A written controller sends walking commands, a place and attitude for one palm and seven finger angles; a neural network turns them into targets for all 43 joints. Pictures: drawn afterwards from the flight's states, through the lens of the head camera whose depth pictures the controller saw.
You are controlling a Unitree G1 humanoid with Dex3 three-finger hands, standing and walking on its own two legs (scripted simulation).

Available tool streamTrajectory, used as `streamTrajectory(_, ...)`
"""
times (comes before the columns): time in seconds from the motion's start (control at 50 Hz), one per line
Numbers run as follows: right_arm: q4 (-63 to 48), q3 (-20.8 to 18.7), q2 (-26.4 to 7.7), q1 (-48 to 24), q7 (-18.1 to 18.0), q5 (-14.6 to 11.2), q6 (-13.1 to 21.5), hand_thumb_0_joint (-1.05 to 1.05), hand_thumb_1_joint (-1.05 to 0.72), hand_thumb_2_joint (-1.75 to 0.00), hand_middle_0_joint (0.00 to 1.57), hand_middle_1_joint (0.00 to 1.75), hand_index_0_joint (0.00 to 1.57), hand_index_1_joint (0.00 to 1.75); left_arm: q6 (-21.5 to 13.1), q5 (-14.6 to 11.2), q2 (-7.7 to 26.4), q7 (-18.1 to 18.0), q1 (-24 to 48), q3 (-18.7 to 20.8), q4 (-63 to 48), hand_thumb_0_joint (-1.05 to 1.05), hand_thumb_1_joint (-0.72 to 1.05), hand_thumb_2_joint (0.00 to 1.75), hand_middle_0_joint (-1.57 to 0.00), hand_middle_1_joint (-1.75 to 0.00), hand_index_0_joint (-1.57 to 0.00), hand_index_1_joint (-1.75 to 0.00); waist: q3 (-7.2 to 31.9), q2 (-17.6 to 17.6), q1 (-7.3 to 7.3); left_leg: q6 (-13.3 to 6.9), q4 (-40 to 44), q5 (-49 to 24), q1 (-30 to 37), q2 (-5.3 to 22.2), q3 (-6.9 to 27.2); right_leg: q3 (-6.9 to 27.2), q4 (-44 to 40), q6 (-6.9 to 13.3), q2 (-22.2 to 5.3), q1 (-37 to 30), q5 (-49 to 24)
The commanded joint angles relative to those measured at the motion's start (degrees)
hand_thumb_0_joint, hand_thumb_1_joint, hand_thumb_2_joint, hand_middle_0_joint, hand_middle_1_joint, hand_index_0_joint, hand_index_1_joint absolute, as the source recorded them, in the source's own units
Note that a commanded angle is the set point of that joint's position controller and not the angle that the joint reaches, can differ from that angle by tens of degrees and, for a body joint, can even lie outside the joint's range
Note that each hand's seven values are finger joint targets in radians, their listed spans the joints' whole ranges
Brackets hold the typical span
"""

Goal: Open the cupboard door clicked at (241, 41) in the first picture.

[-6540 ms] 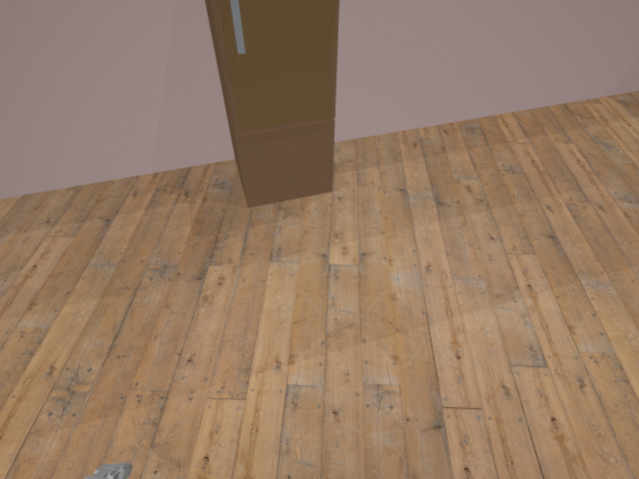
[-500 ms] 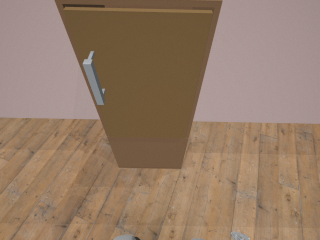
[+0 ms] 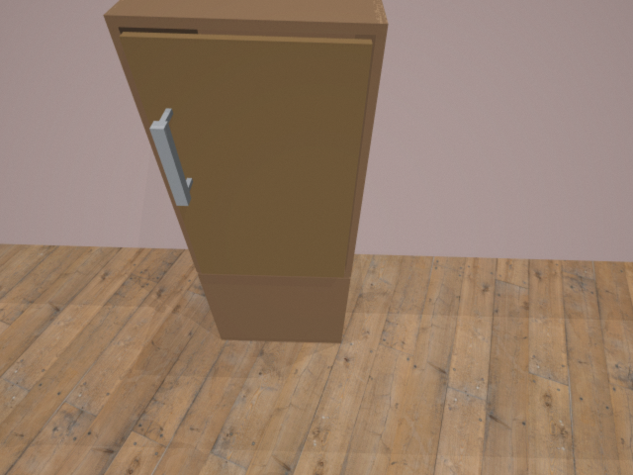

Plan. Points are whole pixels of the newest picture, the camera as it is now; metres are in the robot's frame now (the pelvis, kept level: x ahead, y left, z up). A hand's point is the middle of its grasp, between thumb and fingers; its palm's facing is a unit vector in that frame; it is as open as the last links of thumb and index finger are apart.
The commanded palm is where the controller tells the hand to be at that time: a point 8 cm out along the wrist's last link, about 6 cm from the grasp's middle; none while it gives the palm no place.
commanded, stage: come to a stop and stand still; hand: left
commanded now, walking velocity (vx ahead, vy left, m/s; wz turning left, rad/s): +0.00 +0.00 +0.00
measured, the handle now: (175, 159) +0.60 +0.30 +0.05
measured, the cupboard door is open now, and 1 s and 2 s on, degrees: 0 0 0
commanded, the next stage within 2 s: look again from close up in 0.30 s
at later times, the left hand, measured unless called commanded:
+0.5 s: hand out of the picture -0.03 +0.17 -0.18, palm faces +0.02 -0.99 -0.15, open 7.4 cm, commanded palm none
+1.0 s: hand out of the picture +0.02 +0.22 -0.17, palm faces +0.01 -0.98 -0.21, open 7.3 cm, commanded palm +0.11 +0.27 -0.07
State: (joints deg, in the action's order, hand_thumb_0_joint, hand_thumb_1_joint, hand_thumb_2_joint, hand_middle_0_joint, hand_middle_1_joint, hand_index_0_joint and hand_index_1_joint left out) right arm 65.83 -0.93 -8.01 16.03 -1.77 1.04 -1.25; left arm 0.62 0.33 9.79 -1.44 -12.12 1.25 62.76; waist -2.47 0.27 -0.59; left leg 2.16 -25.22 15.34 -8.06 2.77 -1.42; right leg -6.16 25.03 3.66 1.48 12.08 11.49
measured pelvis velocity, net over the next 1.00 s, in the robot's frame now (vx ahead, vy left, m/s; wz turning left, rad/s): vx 0.02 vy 0.05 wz -0.02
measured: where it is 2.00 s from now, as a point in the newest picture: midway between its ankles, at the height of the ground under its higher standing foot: outside the picture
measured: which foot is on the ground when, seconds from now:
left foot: down 0.00-1.00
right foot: down 0.00-1.00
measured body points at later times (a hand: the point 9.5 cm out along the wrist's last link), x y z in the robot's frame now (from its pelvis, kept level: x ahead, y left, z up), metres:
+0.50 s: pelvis -0.01 +0.02 +0.00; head +0.00 +0.02 +0.45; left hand -0.03 +0.23 -0.17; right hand -0.05 -0.19 -0.17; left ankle -0.02 +0.14 -0.74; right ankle +0.03 -0.07 -0.74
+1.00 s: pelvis +0.02 +0.05 +0.00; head +0.01 +0.04 +0.45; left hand +0.02 +0.28 -0.16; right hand +0.00 -0.16 -0.17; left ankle -0.02 +0.14 -0.74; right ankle +0.03 -0.07 -0.74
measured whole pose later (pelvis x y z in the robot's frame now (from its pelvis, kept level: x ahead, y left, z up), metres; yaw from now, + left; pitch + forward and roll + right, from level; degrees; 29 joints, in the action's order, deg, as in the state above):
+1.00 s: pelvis +0.02 +0.05 +0.00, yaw -1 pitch -2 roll +0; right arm 63.3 0.9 -8.5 18.3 -1.8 1.2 1.9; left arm -0.9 0.8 7.8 -1.8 -16.2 -0.1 64.2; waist -1.2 -1.5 0.0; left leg -2.6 -25.1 17.1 -6.4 -2.0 -4.1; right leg -2.8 28.0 -0.8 -2.9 12.4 13.7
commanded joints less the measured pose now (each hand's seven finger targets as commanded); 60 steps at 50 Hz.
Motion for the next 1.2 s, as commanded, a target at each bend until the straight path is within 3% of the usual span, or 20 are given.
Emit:
streamTrajectory(0.0, -1.6, -0.4, -4.3, 2.7, -0.4, 0.0, 0.8, 0.0, -0.9, -0.9, 0.2, 0.3, 0.2, 0.3, -0.4, -0.1, 5.7, -0.3, -3.0, 0.9, -0.8, 0.0, 0.9, 0.9, -0.2, -0.3, -0.2, -0.3, -2.9, -1.5, -0.18, -2.7, 7.3, 2.4, -6.6, 2.5, 3.0, 10.4, -9.9, -1.9, -8.1, -1.6, 7.5)
streamTrajectory(0.12, -0.9, -0.3, -3.2, 6.9, -0.3, 0.1, 0.6, 0.0, -0.9, -0.9, 0.2, 0.3, 0.2, 0.3, -0.5, 0.0, 4.8, -0.4, -4.6, 0.9, -0.4, 0.0, 0.9, 0.9, -0.2, -0.3, -0.2, -0.3, -3.5, 2.3, 0.81, -2.9, 5.7, 3.1, -5.5, 1.3, 1.7, 11.6, -12.6, -2.2, -8.3, 2.3, 14.3)
streamTrajectory(0.24, -0.7, -0.1, -2.3, 8.4, -0.4, 0.0, 0.9, 0.0, -0.9, -0.9, 0.2, 0.3, 0.2, 0.3, -0.7, 0.1, 3.5, -0.5, -6.7, 0.8, 0.3, 0.0, 0.9, 0.9, -0.2, -0.3, -0.2, -0.3, -3.8, 1.1, 0.57, -3.2, 6.2, 3.3, -6.3, 1.5, 2.2, 10.9, -11.5, -2.1, -7.9, 2.9, 13.1)
streamTrajectory(0.36, -0.6, 0.1, -1.8, 8.8, -0.7, -0.1, 1.7, 0.0, -0.9, -0.9, 0.2, 0.3, 0.2, 0.3, -1.0, 0.0, 1.9, -0.6, -8.4, 0.5, 0.9, 0.0, 0.9, 0.9, -0.2, -0.3, -0.2, -0.3, -3.1, -0.8, 0.3, -3.4, 7.3, 1.6, -6.8, 2.3, 3.0, 9.7, -9.0, -2.0, -7.7, 1.4, 7.0)
streamTrajectory(0.38, -4.3, -0.1, -4.9, 0.6, 0.4, -0.3, 2.7, 0.0, -0.9, -0.9, 0.2, 0.3, 0.2, 0.3, -2.6, 0.8, 3.8, -2.8, -12.8, -0.4, 2.2, 0.0, 0.9, 0.9, -0.2, -0.3, -0.2, -0.3, -4.8, -4.2, -2.47, -1.1, -4.1, 1.3, -9.8, 2.7, -1.3, 11.0, -6.5, -3.2, -10.3, 1.0, -7.3)
streamTrajectory(0.4, -6.1, 0.1, -1.6, 4.8, 0.6, -0.2, 1.8, 0.0, -0.9, -0.9, 0.2, 0.3, 0.2, 0.3, -3.1, 0.7, 6.7, -2.1, -11.2, 0.2, 0.0, 0.0, 0.9, 0.9, -0.2, -0.3, -0.2, -0.3, 1.7, -2.2, 1.11, -1.6, -7.6, 6.4, -7.3, -0.5, 0.8, 17.3, -10.2, 0.1, -14.0, 2.5, 9.0)
streamTrajectory(0.42, -5.7, 0.0, -1.6, 8.1, 0.7, -0.1, 1.9, 0.0, -0.9, -0.9, 0.2, 0.3, 0.2, 0.3, -3.2, 0.9, 6.7, -1.8, -8.3, 0.4, -1.3, 0.0, 0.9, 0.9, -0.2, -0.3, -0.2, -0.3, 3.5, -0.5, 2.81, -2.2, -7.6, 5.1, -4.7, -0.2, 0.3, 16.2, -10.5, 2.1, -13.9, 6.0, 17.6)
streamTrajectory(0.46, -5.7, 0.2, -1.4, 11.7, 0.9, 0.2, 2.1, 0.0, -0.9, -0.9, 0.2, 0.3, 0.2, 0.3, -3.1, 0.8, 4.9, -1.4, -6.1, 0.6, -2.2, 0.0, 0.9, 0.9, -0.2, -0.3, -0.2, -0.3, 1.9, -0.2, 3.68, -3.3, -4.2, 1.9, -4.0, 0.2, 1.3, 11.5, -6.7, 1.4, -11.0, 9.5, 17.0)
streamTrajectory(0.54, -7.1, 0.7, -2.8, 9.0, 0.3, 0.1, 3.3, 0.0, -0.9, -0.9, 0.2, 0.3, 0.2, 0.3, -2.6, 0.5, 2.3, -0.6, -8.2, -0.4, -1.3, 0.0, 0.9, 0.9, -0.2, -0.3, -0.2, -0.3, -3.1, -5.3, 0.85, -5.0, 6.0, 2.5, -13.9, 3.4, 6.9, 6.8, 0.2, -0.7, -6.3, 1.5, 5.1)
streamTrajectory(0.68, -5.8, 1.0, -4.6, 8.2, -0.2, -0.1, 4.2, 0.0, -0.9, -0.9, 0.2, 0.3, 0.2, 0.3, -2.6, 0.2, 1.9, -0.6, -8.3, -0.7, -0.6, 0.0, 0.9, 0.9, -0.2, -0.3, -0.2, -0.3, -2.4, -0.7, 0.46, -4.9, 6.6, -8.4, -8.9, 3.2, 5.7, 6.5, 0.9, -1.6, -7.1, -1.8, -5.0)
streamTrajectory(0.96, -3.4, 1.2, -5.3, 6.2, -0.4, -0.1, 3.9, 0.0, -0.9, -0.9, 0.2, 0.3, 0.2, 0.3, -2.0, 0.3, 2.7, -0.7, -7.4, -0.5, -0.2, 0.0, 0.9, 0.9, -0.2, -0.3, -0.2, -0.3, -2.5, -1.2, 0.47, -4.7, 7.1, -11.4, -5.1, 3.2, 4.2, 6.7, 0.6, -2.0, -7.6, -2.1, -6.4)
streamTrajectory(0.98, -7.3, 0.4, -8.1, 0.5, 0.2, -1.1, 3.7, 0.0, -0.9, -0.9, 0.2, 0.3, 0.2, 0.3, -2.6, 0.7, 5.3, -3.1, -12.0, -0.7, 1.9, 0.0, 0.9, 0.9, -0.2, -0.3, -0.2, -0.3, -4.0, 11.4, -1.84, -3.3, -3.6, -18.4, -8.7, 4.8, 2.7, 8.4, 0.9, -2.9, -9.6, -0.8, -24.6)
streamTrajectory(1.0, -27.6, -1.1, -17.6, -0.3, -2.0, -3.6, 12.4, 0.0, -0.9, -0.9, 0.2, 0.3, 0.2, 0.3, -15.3, -10.0, 18.8, -2.2, 33.9, 7.7, -87.0, 0.0, 0.88, 0.89, -0.2, -0.32, -0.2, -0.32, 24.9, -2.5, 5.37, -2.7, 1.7, -20.0, 4.6, -1.8, 3.0, 5.9, 4.3, -2.1, -3.9, -4.6, -16.7)
streamTrajectory(1.02, -25.0, 0.4, -12.7, -5.1, -3.9, -2.9, 17.4, 0.0, -0.9, -0.9, 0.2, 0.3, 0.2, 0.3, -12.2, -5.7, 14.3, -4.4, 7.9, 5.4, -73.2, 0.0, 0.85, 0.88, -0.2, -0.33, -0.2, -0.33, 23.8, -13.8, 0.46, -1.7, 2.1, -25.0, 6.9, -0.2, 1.9, 5.2, 6.9, -0.8, -1.9, -2.1, -4.1)
streamTrajectory(1.04, -24.9, -0.3, -9.6, -4.9, -3.5, -3.9, 19.2, 0.0, -0.9, -0.9, 0.2, 0.3, 0.2, 0.3, -4.7, -7.9, 1.6, -6.3, -6.4, -1.0, -64.7, 0.0, 0.83, 0.87, -0.21, -0.34, -0.21, -0.34, 12.8, -13.7, 1.74, 0.8, 3.5, -19.1, -1.4, -0.2, 2.6, 1.8, 8.2, -1.8, -2.2, 4.0, 3.7)
streamTrajectory(1.06, -23.4, -0.2, -10.6, -3.2, -3.4, -3.9, 19.8, 0.0, -0.9, -0.9, 0.2, 0.3, 0.2, 0.3, -4.6, -9.2, -1.4, -5.6, -5.5, -1.8, -63.6, 0.0, 0.81, 0.86, -0.21, -0.36, -0.21, -0.36, 5.5, -6.0, 2.25, 0.2, 3.1, -11.2, -6.3, -1.1, 3.3, 0.7, 7.2, -2.4, -2.2, 6.1, 3.4)
streamTrajectory(1.08, -26.9, -1.1, -12.8, -5.0, -3.1, -3.6, 21.0, 0.0, -0.9, -0.9, 0.2, 0.3, 0.2, 0.3, -7.6, -9.6, 2.4, -4.9, -1.8, 1.2, -66.9, 0.0, 0.78, 0.85, -0.21, -0.37, -0.21, -0.37, 0.6, -4.4, 3.19, -0.9, 0.2, -4.9, -10.7, -2.0, 4.3, 0.7, 5.6, -2.4, -2.1, 8.9, 3.7)
streamTrajectory(1.1, -28.3, -1.8, -13.8, -3.9, -2.8, -2.5, 21.6, 0.0, -0.9, -0.9, 0.2, 0.3, 0.2, 0.3, -10.9, -9.0, 5.0, -3.7, -2.4, 4.4, -66.1, 0.0, 0.76, 0.84, -0.21, -0.39, -0.21, -0.39, 3.3, 0.0, 3.72, -1.4, -2.7, -2.6, -12.8, -2.7, 4.3, 0.1, 6.2, -2.4, -2.0, 10.9, 4.8)
streamTrajectory(1.12, -29.7, -2.3, -13.6, -4.1, -2.3, -1.6, 21.8, 0.0, -0.9, -0.9, 0.2, 0.3, 0.2, 0.3, -14.3, -9.2, 3.8, -2.0, -6.4, 5.9, -61.6, 0.0, 0.74, 0.83, -0.21, -0.4, -0.21, -0.4, 2.5, 6.3, 2.92, -1.8, -5.8, -0.6, -17.0, -3.0, 4.4, -0.7, 8.2, -2.5, -1.7, 14.5, 7.3)
streamTrajectory(1.18, -35.0, -3.8, -12.3, -6.3, 0.3, -1.1, 22.9, 0.0, -0.9, -0.9, 0.2, 0.3, 0.2, 0.3, -27.1, -12.3, -1.2, 8.1, -21.2, 7.1, -52.0, 0.0, 0.67, 0.8, -0.22, -0.45, -0.22, -0.45, 6.5, 10.9, -2.19, -1.3, -16.0, 0.8, -27.3, -4.2, 1.8, -0.2, 17.6, -1.9, -1.4, 20.6, 10.4)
